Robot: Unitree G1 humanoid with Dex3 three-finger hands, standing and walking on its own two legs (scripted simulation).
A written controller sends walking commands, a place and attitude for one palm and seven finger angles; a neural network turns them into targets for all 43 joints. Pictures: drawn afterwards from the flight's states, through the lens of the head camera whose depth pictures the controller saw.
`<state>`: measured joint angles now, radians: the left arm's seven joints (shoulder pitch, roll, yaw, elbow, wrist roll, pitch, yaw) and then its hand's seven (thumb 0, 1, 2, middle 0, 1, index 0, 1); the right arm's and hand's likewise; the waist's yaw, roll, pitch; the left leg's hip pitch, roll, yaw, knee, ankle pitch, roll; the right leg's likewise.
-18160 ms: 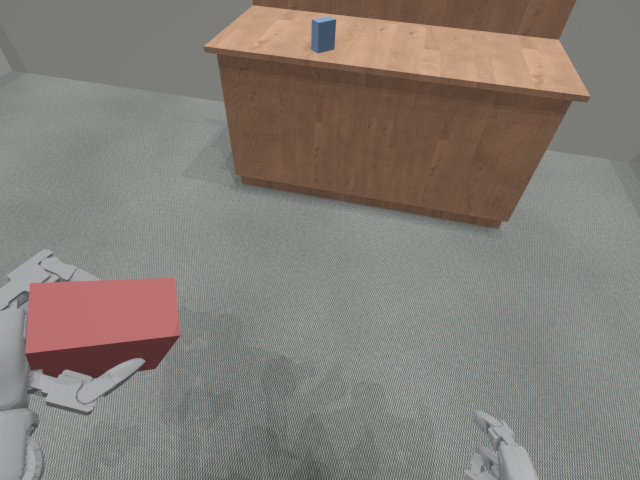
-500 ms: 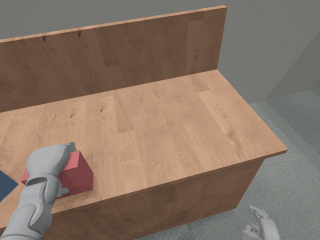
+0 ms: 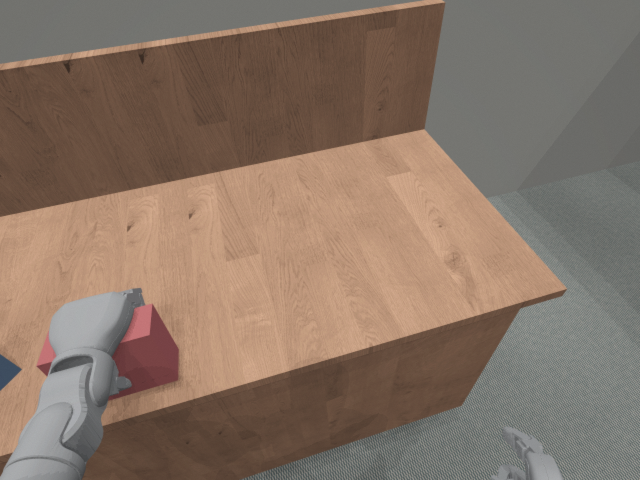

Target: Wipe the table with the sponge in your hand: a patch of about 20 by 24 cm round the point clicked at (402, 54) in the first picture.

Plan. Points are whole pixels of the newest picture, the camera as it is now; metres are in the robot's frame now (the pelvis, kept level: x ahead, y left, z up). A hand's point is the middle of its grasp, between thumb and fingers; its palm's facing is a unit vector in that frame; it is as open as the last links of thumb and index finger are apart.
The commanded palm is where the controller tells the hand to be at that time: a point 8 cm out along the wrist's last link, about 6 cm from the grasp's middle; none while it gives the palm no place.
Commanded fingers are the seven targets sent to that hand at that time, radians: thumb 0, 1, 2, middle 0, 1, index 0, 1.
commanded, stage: lower the sponge onto the table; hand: left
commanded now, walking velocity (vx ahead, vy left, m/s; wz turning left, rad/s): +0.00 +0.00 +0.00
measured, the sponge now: (121, 363) +0.25 +0.32 -0.02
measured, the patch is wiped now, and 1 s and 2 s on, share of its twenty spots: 0.00 0.20 0.55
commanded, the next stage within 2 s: wipe forward along the first lane in 0.50 s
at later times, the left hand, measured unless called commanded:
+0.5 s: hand (112, 350) +0.26 +0.33 +0.00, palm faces -0.10 -0.05 -0.99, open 9.8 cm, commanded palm +0.24 +0.32 +0.06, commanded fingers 0.00 0.10 1.30 -1.20 -1.60 -1.20 -1.60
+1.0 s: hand (114, 331) +0.29 +0.34 +0.00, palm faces -0.13 -0.01 -0.99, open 9.8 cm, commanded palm +0.28 +0.34 +0.04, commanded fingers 0.00 0.10 1.30 -1.20 -1.60 -1.20 -1.60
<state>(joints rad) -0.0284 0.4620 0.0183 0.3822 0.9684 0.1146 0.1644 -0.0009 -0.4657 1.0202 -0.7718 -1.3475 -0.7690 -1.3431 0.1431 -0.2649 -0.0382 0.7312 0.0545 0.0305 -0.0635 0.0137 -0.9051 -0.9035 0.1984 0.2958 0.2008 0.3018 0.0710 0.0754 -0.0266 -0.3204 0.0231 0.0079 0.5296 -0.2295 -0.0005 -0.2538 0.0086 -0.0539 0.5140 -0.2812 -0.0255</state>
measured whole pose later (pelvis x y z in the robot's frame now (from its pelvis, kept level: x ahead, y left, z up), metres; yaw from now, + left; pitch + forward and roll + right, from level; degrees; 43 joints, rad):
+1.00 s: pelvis -0.01 +0.00 -0.01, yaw +1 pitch +6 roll -1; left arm -0.24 0.50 0.04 0.66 1.02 0.06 0.22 0.01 -0.47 1.03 -0.78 -1.35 -0.77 -1.34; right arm 0.19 -0.27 -0.04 0.73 0.06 0.06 -0.06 0.01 -0.90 -0.90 0.20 0.30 0.20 0.30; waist 0.04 0.07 -0.08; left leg -0.50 0.03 -0.01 0.66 -0.26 0.00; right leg -0.42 0.01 -0.07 0.63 -0.31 -0.03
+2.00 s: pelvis -0.02 +0.02 -0.04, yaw -1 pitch +16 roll -3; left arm -0.73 0.67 0.07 1.14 1.08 0.00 0.25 0.02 -0.51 1.06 -0.78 -1.34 -0.79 -1.35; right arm 0.29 -0.27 -0.02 0.73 0.05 0.07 -0.02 0.01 -0.91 -0.90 0.20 0.30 0.20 0.30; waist -0.04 0.05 -0.13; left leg -0.81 0.03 -0.02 0.84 -0.30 0.03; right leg -0.71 0.02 -0.07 0.76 -0.33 0.00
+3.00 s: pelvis +0.03 +0.03 -0.02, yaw -1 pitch +16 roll -3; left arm -0.69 0.56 0.00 1.06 1.05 0.11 0.26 0.00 -0.51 1.07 -0.78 -1.35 -0.78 -1.35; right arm 0.28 -0.26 -0.04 0.75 0.05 0.11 0.01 0.01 -0.91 -0.90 0.20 0.30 0.20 0.30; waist -0.05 0.05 -0.14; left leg -0.66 0.03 0.00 0.72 -0.33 0.03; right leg -0.56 0.02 -0.05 0.62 -0.34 0.00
